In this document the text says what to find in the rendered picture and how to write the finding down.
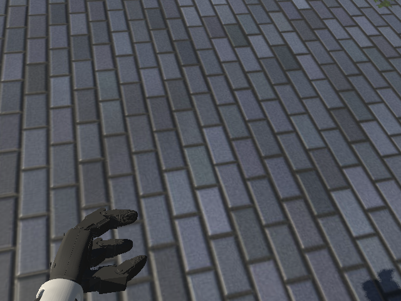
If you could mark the left robot hand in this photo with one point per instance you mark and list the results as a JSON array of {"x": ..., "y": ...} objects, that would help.
[{"x": 78, "y": 253}]

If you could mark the left robot forearm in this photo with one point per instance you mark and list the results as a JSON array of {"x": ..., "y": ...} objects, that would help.
[{"x": 60, "y": 290}]

